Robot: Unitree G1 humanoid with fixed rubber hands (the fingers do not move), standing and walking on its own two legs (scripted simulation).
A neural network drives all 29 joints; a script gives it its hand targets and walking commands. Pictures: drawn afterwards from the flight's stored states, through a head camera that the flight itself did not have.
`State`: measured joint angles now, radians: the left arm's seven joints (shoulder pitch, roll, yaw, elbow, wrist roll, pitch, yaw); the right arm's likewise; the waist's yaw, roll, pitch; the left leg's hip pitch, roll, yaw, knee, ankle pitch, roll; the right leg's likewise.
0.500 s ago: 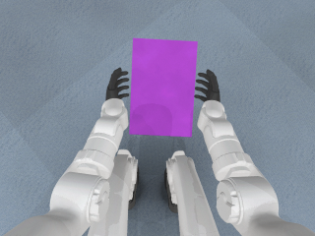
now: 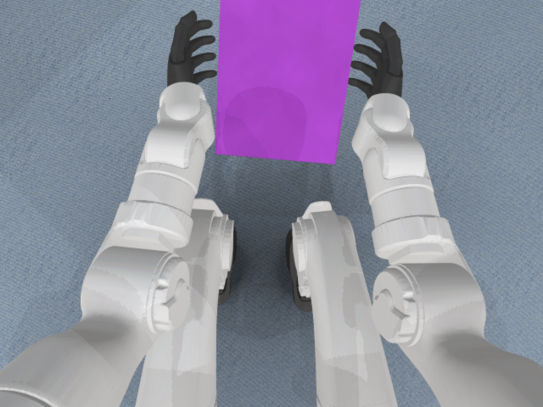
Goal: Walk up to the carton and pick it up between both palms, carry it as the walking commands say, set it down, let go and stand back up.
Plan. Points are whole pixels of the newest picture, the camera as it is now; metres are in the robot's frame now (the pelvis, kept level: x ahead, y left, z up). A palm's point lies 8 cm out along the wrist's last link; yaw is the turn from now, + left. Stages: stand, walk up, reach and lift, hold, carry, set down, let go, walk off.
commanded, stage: set down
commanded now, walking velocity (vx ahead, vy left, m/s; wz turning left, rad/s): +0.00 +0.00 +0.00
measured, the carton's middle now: (282, 65) +0.54 -0.02 -0.22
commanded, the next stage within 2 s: none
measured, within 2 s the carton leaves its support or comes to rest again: rests again in 1.68 s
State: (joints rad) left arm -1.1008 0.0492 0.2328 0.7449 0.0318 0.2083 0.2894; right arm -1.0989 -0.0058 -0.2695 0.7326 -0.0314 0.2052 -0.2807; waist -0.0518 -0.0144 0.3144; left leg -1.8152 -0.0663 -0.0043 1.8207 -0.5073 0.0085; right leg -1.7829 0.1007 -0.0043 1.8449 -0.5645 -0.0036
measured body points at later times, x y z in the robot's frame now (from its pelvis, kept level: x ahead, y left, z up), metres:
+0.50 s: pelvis -0.03 +0.01 -0.07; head +0.32 +0.01 +0.21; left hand +0.52 +0.10 -0.22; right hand +0.51 -0.15 -0.21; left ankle +0.13 +0.11 -0.46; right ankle +0.11 -0.10 -0.46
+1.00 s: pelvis +0.00 +0.00 -0.11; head +0.37 -0.01 +0.13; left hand +0.56 +0.11 -0.30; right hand +0.53 -0.16 -0.30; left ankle +0.13 +0.11 -0.46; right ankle +0.11 -0.10 -0.46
